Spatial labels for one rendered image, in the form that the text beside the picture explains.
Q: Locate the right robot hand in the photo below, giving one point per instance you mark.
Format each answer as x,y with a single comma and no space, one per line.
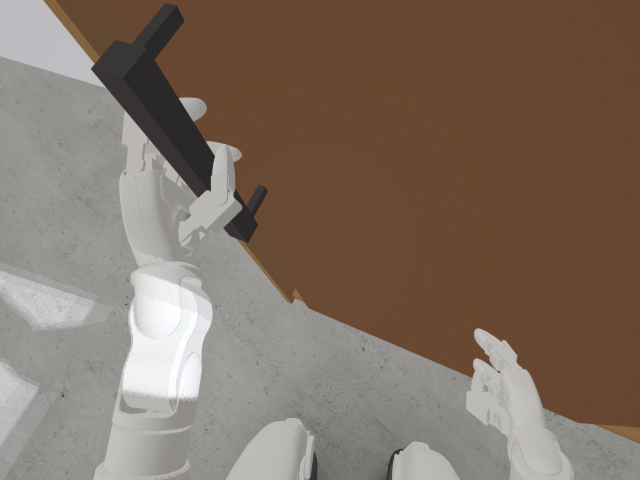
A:
512,399

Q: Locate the robot left thigh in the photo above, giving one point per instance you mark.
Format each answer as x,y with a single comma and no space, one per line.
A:
282,450

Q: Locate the right robot shin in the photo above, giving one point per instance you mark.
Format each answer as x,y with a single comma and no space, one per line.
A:
418,444

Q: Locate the robot left forearm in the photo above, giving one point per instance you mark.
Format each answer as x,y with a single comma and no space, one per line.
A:
157,396

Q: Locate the handle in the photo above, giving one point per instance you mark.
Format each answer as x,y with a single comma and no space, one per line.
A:
132,76

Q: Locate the robot right forearm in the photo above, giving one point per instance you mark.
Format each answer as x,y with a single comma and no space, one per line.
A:
535,454

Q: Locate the left robot hand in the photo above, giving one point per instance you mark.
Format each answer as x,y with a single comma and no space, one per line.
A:
152,202

